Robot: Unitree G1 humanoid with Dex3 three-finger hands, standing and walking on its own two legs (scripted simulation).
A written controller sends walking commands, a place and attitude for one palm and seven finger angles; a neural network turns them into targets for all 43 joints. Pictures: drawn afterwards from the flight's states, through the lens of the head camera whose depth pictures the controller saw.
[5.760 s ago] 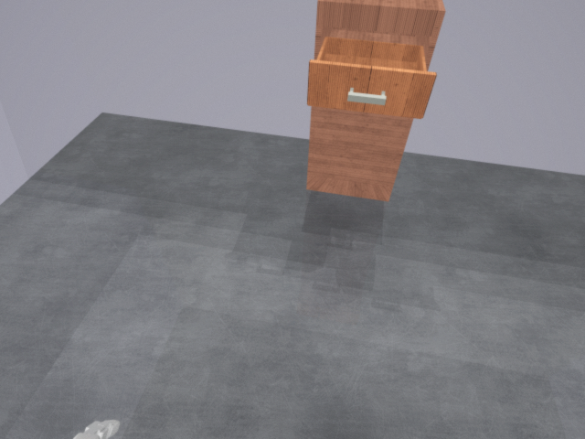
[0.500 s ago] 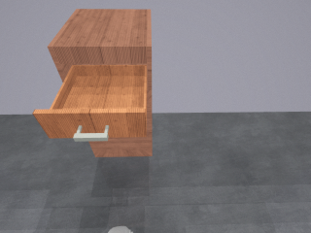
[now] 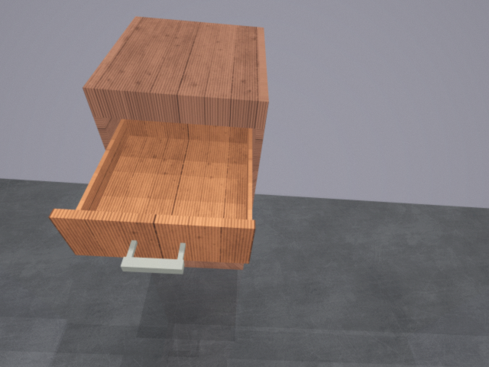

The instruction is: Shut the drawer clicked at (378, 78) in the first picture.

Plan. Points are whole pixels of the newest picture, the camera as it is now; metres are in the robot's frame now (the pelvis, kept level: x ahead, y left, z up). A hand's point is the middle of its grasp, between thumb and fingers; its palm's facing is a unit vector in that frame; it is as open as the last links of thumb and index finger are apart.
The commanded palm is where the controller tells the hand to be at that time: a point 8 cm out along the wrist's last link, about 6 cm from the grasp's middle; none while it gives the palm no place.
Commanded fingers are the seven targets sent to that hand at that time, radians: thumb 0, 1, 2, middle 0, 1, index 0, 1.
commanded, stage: come to a stop and stand still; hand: left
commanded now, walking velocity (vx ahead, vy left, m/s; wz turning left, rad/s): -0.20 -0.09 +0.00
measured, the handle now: (155, 256) +0.32 +0.20 -0.06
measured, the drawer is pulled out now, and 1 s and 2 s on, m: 0.30 0.30 0.30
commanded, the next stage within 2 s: look again from close up in 1.22 s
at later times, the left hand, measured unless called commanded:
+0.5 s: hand out of the picture +0.05 +0.16 -0.18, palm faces +0.08 -0.97 -0.23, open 7.3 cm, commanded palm none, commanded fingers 0.00 0.90 0.90 -0.20 -0.30 -0.20 -0.30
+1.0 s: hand out of the picture -0.08 +0.13 -0.18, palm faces +0.04 -0.98 -0.18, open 7.4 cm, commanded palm none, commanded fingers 0.00 0.90 0.90 -0.20 -0.30 -0.20 -0.30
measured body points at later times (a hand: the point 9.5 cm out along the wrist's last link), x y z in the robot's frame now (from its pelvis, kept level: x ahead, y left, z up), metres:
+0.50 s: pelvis -0.01 -0.02 -0.01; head +0.01 -0.03 +0.44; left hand +0.04 +0.21 -0.16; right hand +0.01 -0.26 -0.17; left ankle -0.04 +0.11 -0.74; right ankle +0.05 -0.14 -0.75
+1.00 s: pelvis -0.05 -0.03 +0.00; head -0.05 -0.04 +0.45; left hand -0.08 +0.18 -0.16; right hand -0.04 -0.25 -0.17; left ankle -0.03 +0.11 -0.74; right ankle -0.05 -0.12 -0.74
